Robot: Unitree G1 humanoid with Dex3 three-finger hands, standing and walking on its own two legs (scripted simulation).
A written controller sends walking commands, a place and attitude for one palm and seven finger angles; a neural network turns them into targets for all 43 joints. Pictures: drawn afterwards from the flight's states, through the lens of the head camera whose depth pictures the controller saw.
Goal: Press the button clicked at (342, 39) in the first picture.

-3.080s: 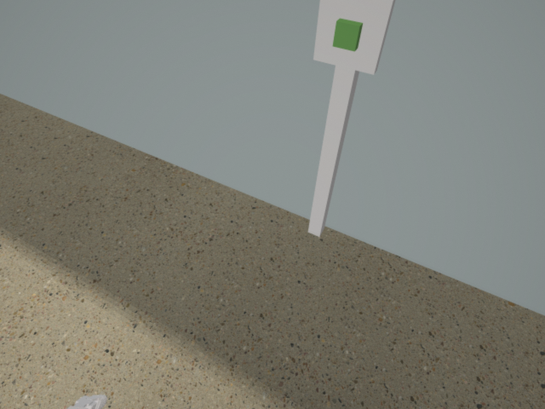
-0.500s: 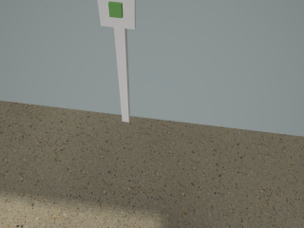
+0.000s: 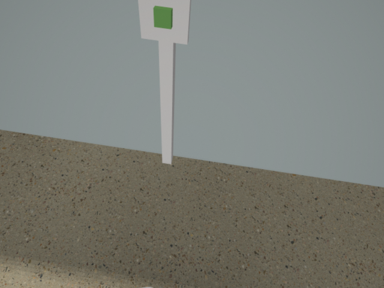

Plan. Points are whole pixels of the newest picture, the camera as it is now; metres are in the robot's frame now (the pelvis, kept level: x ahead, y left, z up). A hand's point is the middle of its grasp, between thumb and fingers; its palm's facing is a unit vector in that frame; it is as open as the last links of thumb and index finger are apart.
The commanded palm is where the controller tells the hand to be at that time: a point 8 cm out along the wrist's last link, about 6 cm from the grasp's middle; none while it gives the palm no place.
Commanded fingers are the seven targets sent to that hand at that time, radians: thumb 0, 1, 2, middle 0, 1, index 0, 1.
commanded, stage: take the last steps up to it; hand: left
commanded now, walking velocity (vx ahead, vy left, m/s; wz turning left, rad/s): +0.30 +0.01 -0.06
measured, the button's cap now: (163, 17) +0.92 +0.19 +0.16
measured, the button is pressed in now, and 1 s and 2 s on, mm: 0 0 0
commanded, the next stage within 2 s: come to a stop and stand still in 0.90 s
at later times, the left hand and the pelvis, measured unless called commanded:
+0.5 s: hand (131, 230) +0.28 +0.17 -0.14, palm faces -0.07 -0.98 -0.18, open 7.4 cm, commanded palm none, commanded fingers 0.00 0.90 0.90 -0.20 -0.30 -0.20 -0.30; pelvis +0.17 +0.01 +0.01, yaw -3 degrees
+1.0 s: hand (124, 221) +0.32 +0.21 -0.18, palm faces +0.04 -0.99 -0.14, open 7.4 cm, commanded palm none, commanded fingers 0.00 0.90 0.90 -0.20 -0.30 -0.20 -0.30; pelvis +0.36 +0.04 +0.00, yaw -3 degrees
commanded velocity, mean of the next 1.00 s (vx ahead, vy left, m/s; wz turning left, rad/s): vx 0.25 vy -0.01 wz -0.03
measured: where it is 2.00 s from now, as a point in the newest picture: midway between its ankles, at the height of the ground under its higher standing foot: (177, 267)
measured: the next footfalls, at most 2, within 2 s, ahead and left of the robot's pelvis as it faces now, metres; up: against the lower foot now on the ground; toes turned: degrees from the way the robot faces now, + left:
right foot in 0.52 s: +0.29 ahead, -0.12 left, +0.00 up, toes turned -12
left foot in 0.92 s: +0.46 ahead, +0.13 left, +0.00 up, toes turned +9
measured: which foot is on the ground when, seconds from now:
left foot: down 0.00-0.54, up 0.56-0.90, down 0.92-1.00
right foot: down 0.00-0.00, up 0.02-0.50, down 0.52-0.92, up 0.94-1.00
